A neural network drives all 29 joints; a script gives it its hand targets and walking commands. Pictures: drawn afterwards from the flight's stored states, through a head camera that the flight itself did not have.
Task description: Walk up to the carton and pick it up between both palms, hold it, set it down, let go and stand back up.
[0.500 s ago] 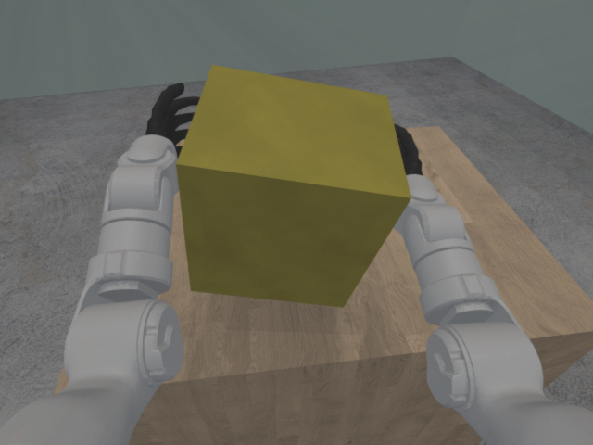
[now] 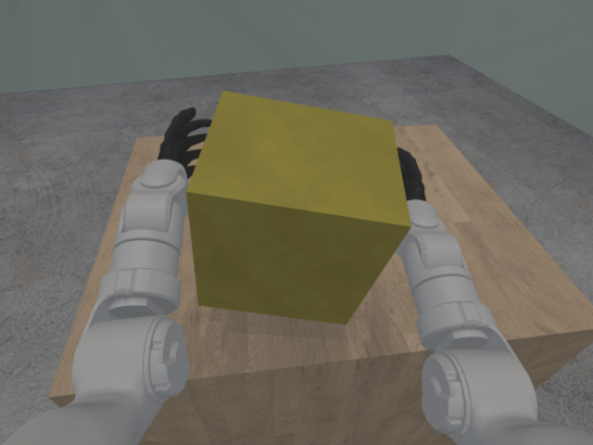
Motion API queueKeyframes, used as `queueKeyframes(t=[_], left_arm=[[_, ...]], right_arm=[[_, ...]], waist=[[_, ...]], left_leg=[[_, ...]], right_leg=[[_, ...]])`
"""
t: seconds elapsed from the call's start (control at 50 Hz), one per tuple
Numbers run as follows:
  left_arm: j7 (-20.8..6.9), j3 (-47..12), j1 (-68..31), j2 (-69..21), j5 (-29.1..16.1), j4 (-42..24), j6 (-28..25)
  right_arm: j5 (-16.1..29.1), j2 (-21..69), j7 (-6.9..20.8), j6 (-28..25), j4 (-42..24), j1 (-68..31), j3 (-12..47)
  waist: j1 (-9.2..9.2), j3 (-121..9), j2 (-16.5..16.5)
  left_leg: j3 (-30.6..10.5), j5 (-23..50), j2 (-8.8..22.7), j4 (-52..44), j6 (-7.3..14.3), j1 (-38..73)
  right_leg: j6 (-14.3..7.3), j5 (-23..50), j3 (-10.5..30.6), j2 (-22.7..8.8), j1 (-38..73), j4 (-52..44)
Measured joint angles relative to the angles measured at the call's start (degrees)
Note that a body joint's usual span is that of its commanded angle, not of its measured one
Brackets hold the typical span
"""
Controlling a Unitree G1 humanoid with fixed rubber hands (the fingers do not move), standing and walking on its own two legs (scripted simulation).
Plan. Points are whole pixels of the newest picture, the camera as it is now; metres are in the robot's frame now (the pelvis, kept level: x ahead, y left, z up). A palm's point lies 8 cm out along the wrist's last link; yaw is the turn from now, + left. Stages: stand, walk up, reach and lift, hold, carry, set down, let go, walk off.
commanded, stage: set down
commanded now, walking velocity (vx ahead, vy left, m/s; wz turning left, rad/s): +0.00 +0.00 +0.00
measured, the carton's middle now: (290, 217) +0.39 -0.02 +0.13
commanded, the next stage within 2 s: none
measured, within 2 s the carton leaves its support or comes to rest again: neither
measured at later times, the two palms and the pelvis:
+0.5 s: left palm (180, 182) +0.43 +0.13 +0.17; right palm (403, 220) +0.37 -0.18 +0.13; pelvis +0.01 +0.00 +0.00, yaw +0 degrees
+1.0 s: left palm (185, 194) +0.43 +0.13 +0.15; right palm (405, 237) +0.36 -0.18 +0.11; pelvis +0.01 +0.00 +0.00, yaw +0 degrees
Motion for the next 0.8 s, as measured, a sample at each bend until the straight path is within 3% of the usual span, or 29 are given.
queueKeyframes(t=[0.8], left_arm=[[-2.14, 0.00, 4.68, -1.17, 0.01, 1.62, -6.43]], right_arm=[[-3.78, 2.66, -0.49, -4.93, -3.00, 7.39, -0.35]], waist=[[-0.48, 0.53, -0.38]], left_leg=[[0.00, -0.37, 0.00, 0.00, 0.00, 0.01]], right_leg=[[0.15, -0.37, -0.02, -0.01, 0.01, -0.01]])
